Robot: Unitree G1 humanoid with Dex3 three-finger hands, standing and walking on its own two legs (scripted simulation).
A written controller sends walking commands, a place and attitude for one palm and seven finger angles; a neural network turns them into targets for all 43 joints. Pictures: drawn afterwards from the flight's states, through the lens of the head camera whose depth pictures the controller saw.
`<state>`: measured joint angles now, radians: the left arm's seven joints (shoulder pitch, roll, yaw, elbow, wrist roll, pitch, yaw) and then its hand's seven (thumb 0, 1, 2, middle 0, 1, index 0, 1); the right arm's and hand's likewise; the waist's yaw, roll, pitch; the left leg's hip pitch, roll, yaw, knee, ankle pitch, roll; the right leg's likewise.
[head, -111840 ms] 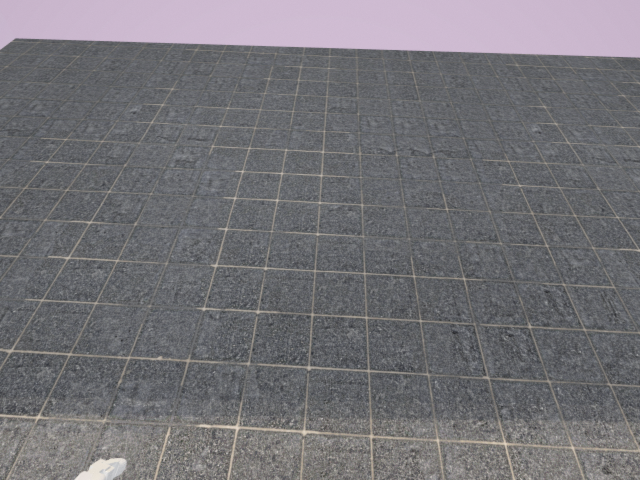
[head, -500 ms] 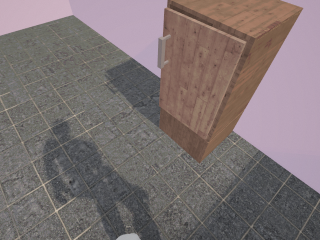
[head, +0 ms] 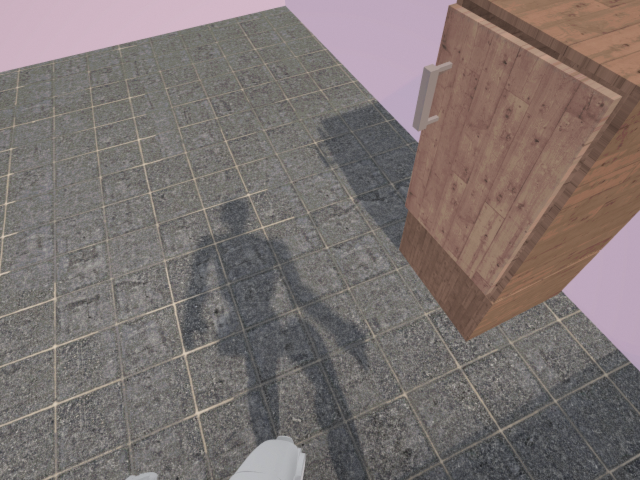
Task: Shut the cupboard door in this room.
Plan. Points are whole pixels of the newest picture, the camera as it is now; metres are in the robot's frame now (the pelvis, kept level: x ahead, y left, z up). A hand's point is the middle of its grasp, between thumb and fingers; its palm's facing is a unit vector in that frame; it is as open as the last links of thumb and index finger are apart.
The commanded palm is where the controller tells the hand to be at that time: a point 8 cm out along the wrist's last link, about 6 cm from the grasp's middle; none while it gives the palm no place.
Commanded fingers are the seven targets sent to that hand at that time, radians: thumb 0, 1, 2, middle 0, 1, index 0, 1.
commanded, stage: walk to a spot facing it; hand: left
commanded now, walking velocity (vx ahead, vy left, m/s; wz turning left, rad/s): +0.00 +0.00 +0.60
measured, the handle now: (432, 96) +0.87 -0.23 -0.04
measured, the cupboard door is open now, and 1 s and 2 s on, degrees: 3 3 3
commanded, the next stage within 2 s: turn to face it in 1.62 s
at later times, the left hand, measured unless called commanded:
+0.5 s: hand out of the picture +0.01 +0.23 -0.16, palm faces +0.36 -0.88 -0.31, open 7.4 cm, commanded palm none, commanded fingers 0.00 0.90 0.90 -0.20 -0.30 -0.20 -0.30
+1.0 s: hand out of the picture -0.03 +0.24 -0.18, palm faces +0.65 -0.73 -0.21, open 7.4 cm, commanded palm none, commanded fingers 0.00 0.90 0.90 -0.20 -0.30 -0.20 -0.30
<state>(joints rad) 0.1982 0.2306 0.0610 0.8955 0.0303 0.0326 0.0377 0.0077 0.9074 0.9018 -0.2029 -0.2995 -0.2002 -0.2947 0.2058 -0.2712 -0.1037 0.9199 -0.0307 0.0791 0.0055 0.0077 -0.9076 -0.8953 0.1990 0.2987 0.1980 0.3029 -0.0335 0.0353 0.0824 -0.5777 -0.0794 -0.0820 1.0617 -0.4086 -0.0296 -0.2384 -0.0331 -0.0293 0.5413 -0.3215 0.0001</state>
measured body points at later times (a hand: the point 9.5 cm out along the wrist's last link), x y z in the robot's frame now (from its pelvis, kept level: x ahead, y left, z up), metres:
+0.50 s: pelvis +0.02 -0.01 -0.02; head +0.06 -0.01 +0.43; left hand -0.01 +0.27 -0.14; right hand +0.20 -0.21 -0.16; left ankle -0.02 +0.14 -0.73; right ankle +0.07 -0.11 -0.74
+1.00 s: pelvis +0.10 +0.09 -0.01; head +0.13 +0.13 +0.44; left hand -0.06 +0.28 -0.17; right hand +0.34 -0.04 -0.14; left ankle +0.07 +0.18 -0.73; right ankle +0.16 -0.06 -0.66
